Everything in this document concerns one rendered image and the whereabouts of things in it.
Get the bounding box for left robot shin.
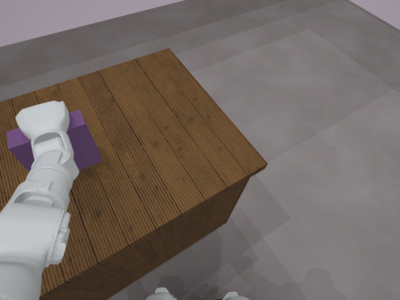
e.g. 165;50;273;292
155;287;170;294

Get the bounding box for robot left forearm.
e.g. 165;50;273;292
0;129;79;223

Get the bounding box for robot left upper arm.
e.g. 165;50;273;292
0;202;71;300

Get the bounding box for table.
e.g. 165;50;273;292
0;48;268;300

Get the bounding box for robot left hand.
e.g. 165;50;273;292
16;101;69;140

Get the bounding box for sponge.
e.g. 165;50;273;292
7;109;103;171

